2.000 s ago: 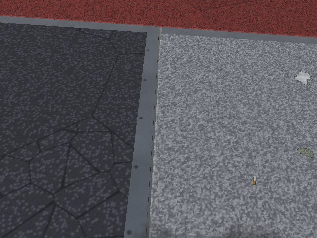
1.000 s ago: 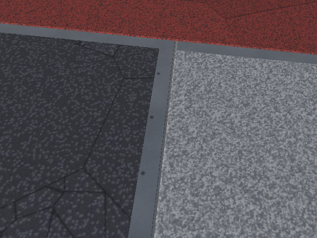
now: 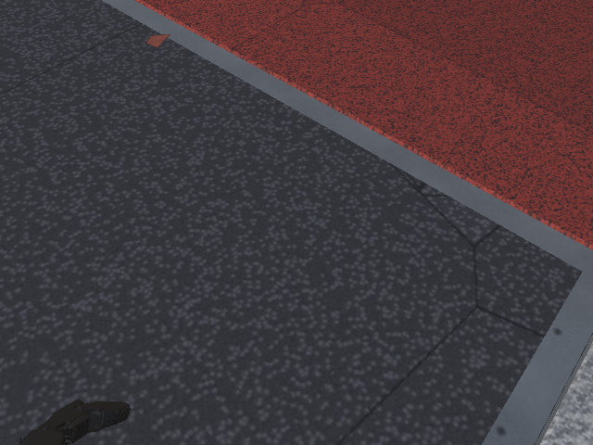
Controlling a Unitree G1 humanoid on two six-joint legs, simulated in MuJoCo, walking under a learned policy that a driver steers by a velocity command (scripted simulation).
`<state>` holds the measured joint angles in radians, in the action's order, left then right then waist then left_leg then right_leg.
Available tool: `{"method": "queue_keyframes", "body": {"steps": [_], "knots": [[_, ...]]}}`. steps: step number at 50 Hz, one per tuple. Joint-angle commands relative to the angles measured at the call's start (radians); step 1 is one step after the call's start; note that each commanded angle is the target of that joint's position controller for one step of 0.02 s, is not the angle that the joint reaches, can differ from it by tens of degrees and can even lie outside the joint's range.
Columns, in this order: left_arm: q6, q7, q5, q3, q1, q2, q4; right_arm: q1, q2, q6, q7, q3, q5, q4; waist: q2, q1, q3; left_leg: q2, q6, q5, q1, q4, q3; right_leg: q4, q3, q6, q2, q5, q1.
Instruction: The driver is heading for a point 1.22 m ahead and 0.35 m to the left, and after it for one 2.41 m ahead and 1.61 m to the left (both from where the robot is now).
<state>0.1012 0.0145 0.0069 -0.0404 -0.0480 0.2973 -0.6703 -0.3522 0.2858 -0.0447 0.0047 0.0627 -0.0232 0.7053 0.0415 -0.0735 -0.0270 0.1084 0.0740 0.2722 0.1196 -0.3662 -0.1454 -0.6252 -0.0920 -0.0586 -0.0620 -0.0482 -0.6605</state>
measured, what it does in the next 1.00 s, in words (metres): walks ahead, turning left: right foot, then left foot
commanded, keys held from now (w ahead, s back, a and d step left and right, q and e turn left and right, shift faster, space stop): w+q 0.28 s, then w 0.72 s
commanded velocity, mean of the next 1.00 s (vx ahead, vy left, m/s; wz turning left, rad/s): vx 0.50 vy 0.00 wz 0.30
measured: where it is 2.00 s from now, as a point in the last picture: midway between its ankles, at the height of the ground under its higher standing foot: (180, 212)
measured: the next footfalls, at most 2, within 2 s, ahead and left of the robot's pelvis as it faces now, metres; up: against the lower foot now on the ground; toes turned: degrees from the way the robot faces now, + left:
right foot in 0.12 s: +0.26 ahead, -0.14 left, +0.00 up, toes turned +8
left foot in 0.62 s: +0.46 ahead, +0.19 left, +0.00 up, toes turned +18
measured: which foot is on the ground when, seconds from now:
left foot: down 0.00-0.12, up 0.14-0.60, down 0.62-1.00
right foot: up 0.00-0.10, down 0.12-0.62, up 0.64-1.00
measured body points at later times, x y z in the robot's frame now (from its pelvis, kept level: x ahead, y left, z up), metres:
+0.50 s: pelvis +0.27 -0.01 +0.00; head +0.30 +0.00 +0.45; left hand +0.20 +0.27 -0.12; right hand +0.54 -0.19 -0.08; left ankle +0.38 +0.18 -0.69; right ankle +0.22 -0.14 -0.74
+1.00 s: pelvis +0.52 +0.11 +0.00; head +0.54 +0.12 +0.45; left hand +0.64 +0.40 -0.10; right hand +0.63 -0.16 -0.12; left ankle +0.42 +0.17 -0.74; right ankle +0.75 +0.00 -0.69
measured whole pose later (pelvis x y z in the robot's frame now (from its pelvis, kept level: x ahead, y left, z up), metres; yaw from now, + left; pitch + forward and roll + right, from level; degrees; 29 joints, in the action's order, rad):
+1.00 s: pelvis +0.52 +0.11 +0.00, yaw +17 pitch +1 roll +2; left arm 0.07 0.03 -0.01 -0.04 -0.08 0.29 -0.77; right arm -0.37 0.27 -0.07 -0.01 0.05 -0.01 0.81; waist 0.05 -0.07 -0.02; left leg 0.07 0.06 0.23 0.01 -0.22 0.04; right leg -0.67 -0.03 -0.02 -0.12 -0.06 -0.67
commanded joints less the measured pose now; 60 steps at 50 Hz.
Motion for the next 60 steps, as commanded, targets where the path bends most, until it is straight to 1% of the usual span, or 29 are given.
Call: {"method": "queue_keyframes", "body": {"steps": [1, 4, 5, 6, 7, 8, 9, 10, 12, 14, 18, 23, 27, 29, 31, 32, 33, 34, 35, 36, 38, 43, 47, 52, 55, 57, 58, 59, 60], "knots": [[0.022, 0.012, -0.013, -0.026, 0.089, 0.096, 0.087, -0.011, 0.17, -0.009, 0.012, 0.049, -0.011, -0.041, -0.129, 0.013, 0.006, -0.235, 0.134, -0.159, 0.089, 0.061, -0.209, 0.099, 0.009, 0.015, 0.049, -0.039, 0.168], [0.03, 0.012, -0.015, -0.045, 0.023, 0.124, 0.078, -0.003, 0.165, 0.004, 0.014, 0.052, -0.005, -0.036, -0.168, 0.055, 0.021, -0.251, 0.106, -0.21, 0.026, -0.036, -0.276, 0.136, 0.017, 0.058, 0.058, 0.099, 0.262], [0.033, 0.005, -0.01, -0.059, -0.062, 0.141, 0.059, 0.003, 0.141, 0.006, 0.012, 0.044, -0.002, -0.041, -0.162, 0.101, 0.064, -0.208, 0.081, -0.274, 0.038, -0.121, -0.259, 0.174, 0.035, 0.085, 0.059, 0.104, 0.392], [0.038, -0.002, 0.007, -0.074, -0.194, 0.18, 0.049, 0.01, 0.088, 0.004, 0.007, 0.024, 0.009, -0.057, -0.108, 0.164, 0.19, -0.152, 0.046, -0.227, 0.12, -0.348, -0.202, 0.147, -0.058, 0.142, -0.054, 0.122, 0.63], [0.027, -0.007, 0.026, -0.096, -0.325, 0.266, 0.022, -0.113, 0.024, -0.003, 0.009, 0.003, -0.012, -0.077, 0.154, 0.149, 0.365, -0.009, -0.037, 0.086, 0.456, -0.716, -0.055, 0.194, -0.454, 0.295, -0.292, 0.321, 1.018], [0.019, 0.003, 0.0, -0.085, -0.342, 0.208, 0.013, -0.132, 0.082, -0.008, 0.011, 0.006, -0.02, -0.078, 0.265, 0.144, 0.371, -0.044, -0.055, 0.314, 0.627, -0.898, -0.048, 0.299, -0.717, 0.327, -0.372, 0.55, 1.041], [0.012, -0.001, -0.007, -0.065, -0.291, 0.136, 0.025, -0.05, 0.16, -0.003, 0.01, 0.029, -0.022, -0.073, 0.141, 0.162, 0.223, -0.095, -0.064, 0.231, 0.681, -0.966, -0.052, 0.327, -0.594, 0.283, -0.335, 0.613, 0.916], [0.003, -0.006, -0.001, -0.056, -0.241, 0.111, 0.032, 0.024, 0.168, 0.003, 0.011, 0.032, -0.011, -0.087, 0.063, 0.154, 0.133, -0.132, -0.069, 0.156, 0.665, -0.963, -0.007, 0.334, -0.445, 0.249, -0.295, 0.512, 0.79], [0.0, -0.01, 0.008, -0.041, -0.179, 0.072, 0.018, 0.073, 0.138, 0.009, 0.004, 0.037, 0.001, -0.104, 0.057, 0.109, 0.032, -0.19, -0.068, 0.07, 0.6, -0.874, 0.006, 0.385, -0.251, 0.227, -0.218, 0.316, 0.6], [0.009, -0.01, 0.004, -0.043, -0.166, 0.067, 0.002, 0.055, 0.095, 0.023, -0.002, 0.031, -0.007, -0.098, 0.082, 0.089, 0.016, -0.207, -0.069, 0.042, 0.548, -0.833, 0.033, 0.433, -0.141, 0.23, -0.19, 0.239, 0.53], [0.021, -0.004, -0.001, -0.057, -0.209, 0.111, -0.051, 0.118, 0.046, 0.023, -0.003, 0.013, 0.007, -0.113, 0.027, 0.091, -0.001, -0.206, -0.077, -0.064, 0.584, -0.658, 0.023, 0.481, -0.041, 0.272, -0.202, 0.097, 0.542], [0.002, -0.006, -0.023, -0.061, -0.243, 0.148, -0.095, 0.278, 0.025, -0.006, -0.034, -0.007, 0.009, -0.136, 0.013, 0.135, -0.033, -0.192, -0.07, -0.268, 0.506, -0.346, 0.114, 0.489, 0.095, 0.245, -0.166, 0.034, 0.562], [-0.02, -0.006, -0.04, -0.068, -0.313, 0.182, -0.144, 0.367, 0.045, -0.013, -0.049, -0.005, 0.002, -0.172, 0.029, 0.149, -0.057, -0.171, -0.036, -0.196, 0.48, -0.227, 0.143, 0.457, 0.091, 0.231, -0.218, -0.02, 0.663], [-0.033, -0.009, -0.047, -0.071, -0.308, 0.2, -0.157, 0.327, 0.076, -0.015, -0.05, 0.009, 0.008, -0.168, 0.051, 0.104, -0.024, -0.135, -0.002, -0.132, 0.38, -0.176, 0.174, 0.368, 0.109, 0.211, -0.225, -0.229, 0.704], [-0.04, -0.018, -0.042, -0.055, -0.306, 0.173, -0.163, 0.065, 0.155, -0.012, -0.038, 0.054, 0.015, -0.086, 0.032, -0.034, 0.144, -0.091, 0.051, -0.19, -0.031, -0.131, 0.202, 0.042, 0.195, 0.153, -0.149, -0.404, 0.59], [-0.035, -0.019, -0.003, -0.026, -0.308, 0.105, -0.129, -0.117, 0.245, -0.003, -0.018, 0.078, 0.02, -0.055, -0.129, -0.092, 0.293, -0.314, 0.119, -0.238, -0.345, -0.166, -0.076, -0.31, 0.222, 0.107, -0.087, -0.028, 0.342], [-0.013, -0.009, -0.01, 0.003, -0.406, 0.016, -0.112, -0.098, 0.294, -0.005, -0.022, 0.075, 0.02, -0.055, -0.334, 0.0, 0.407, -0.5, 0.269, -0.011, -0.534, -0.011, -0.547, -0.59, 0.106, 0.066, 0.079, 0.634, 0.022], [0.002, -0.003, -0.039, -0.025, -0.313, 0.128, -0.117, -0.075, 0.196, -0.013, -0.027, 0.052, 0.013, -0.06, -0.201, -0.044, 0.334, -0.477, 0.236, 0.073, -0.468, 0.048, -0.529, -0.676, 0.007, 0.075, 0.028, 0.621, -0.083], [0.011, -0.001, -0.056, -0.033, -0.232, 0.151, -0.085, -0.017, 0.164, -0.02, -0.029, 0.038, 0.013, -0.059, -0.181, -0.029, 0.196, -0.44, 0.201, 0.005, -0.347, 0.063, -0.378, -0.662, 0.027, 0.088, -0.013, 0.527, -0.132], [0.012, -0.007, -0.044, -0.03, -0.204, 0.134, -0.087, 0.044, 0.137, -0.024, -0.031, 0.029, 0.015, -0.059, -0.112, 0.005, 0.133, -0.397, 0.18, -0.099, -0.221, 0.08, -0.275, -0.613, 0.039, 0.086, -0.053, 0.438, -0.096], [-0.002, -0.005, -0.024, -0.033, -0.228, 0.114, -0.097, 0.113, 0.093, -0.032, -0.034, 0.017, 0.029, -0.061, -0.132, 0.068, 0.079, -0.34, 0.167, -0.221, -0.056, 0.141, -0.156, -0.534, 0.029, 0.071, -0.094, 0.337, 0.007], [-0.035, -0.009, -0.01, -0.022, -0.158, 0.065, -0.077, 0.093, 0.119, -0.056, -0.021, 0.027, 0.024, -0.01, -0.091, 0.084, 0.011, -0.32, 0.185, -0.352, 0.026, 0.23, -0.024, -0.349, 0.04, 0.024, -0.097, 0.182, -0.022], [-0.022, 0.007, -0.014, -0.007, -0.021, 0.036, -0.044, 0.043, 0.141, -0.047, -0.008, 0.029, 0.018, 0.029, -0.093, 0.036, -0.026, -0.28, 0.141, -0.322, 0.023, 0.244, 0.066, -0.079, 0.07, 0.03, -0.058, -0.036, 0.015], [-0.011, 0.033, -0.022, -0.005, 0.102, 0.051, 0.004, -0.04, 0.166, -0.031, -0.002, 0.037, 0.004, 0.094, -0.092, 0.001, -0.059, -0.341, 0.124, -0.301, -0.112, 0.198, 0.058, 0.072, 0.069, 0.069, -0.024, -0.03, 0.006], [-0.007, 0.043, -0.019, -0.013, 0.069, 0.078, 0.006, -0.036, 0.181, -0.014, 0.005, 0.043, 0.002, 0.113, -0.113, 0.036, -0.029, -0.368, 0.096, -0.459, -0.198, 0.113, 0.053, 0.109, 0.087, 0.11, 0.003, 0.086, 0.071], [-0.007, 0.032, -0.014, -0.046, -0.135, 0.133, -0.053, -0.009, 0.178, -0.001, 0.01, 0.039, 0.008, 0.113, -0.113, 0.145, 0.101, -0.303, 0.056, -0.746, -0.17, -0.134, 0.105, 0.133, 0.149, 0.157, 0.068, 0.101, 0.365], [-0.01, 0.022, -0.009, -0.066, -0.308, 0.195, -0.09, -0.023, 0.139, 0.001, 0.014, 0.02, 0.024, 0.096, -0.045, 0.206, 0.246, -0.25, 0.021, -0.562, 0.004, -0.406, 0.143, 0.084, 0.021, 0.209, -0.052, 0.046, 0.668], [-0.015, 0.021, -0.002, -0.087, -0.384, 0.285, -0.109, -0.16, 0.016, -0.019, 0.002, -0.016, 0.022, 0.08, 0.221, 0.15, 0.385, -0.063, -0.059, 0.018, 0.424, -0.798, 0.154, 0.176, -0.471, 0.381, -0.294, 0.282, 1.036], [-0.015, 0.024, -0.017, -0.061, -0.393, 0.19, -0.107, -0.113, 0.084, -0.042, -0.004, -0.005, 0.012, 0.099, 0.189, 0.188, 0.413, -0.058, -0.049, 0.305, 0.546, -0.917, 0.006, 0.31, -0.654, 0.379, -0.31, 0.42, 1.058]]}}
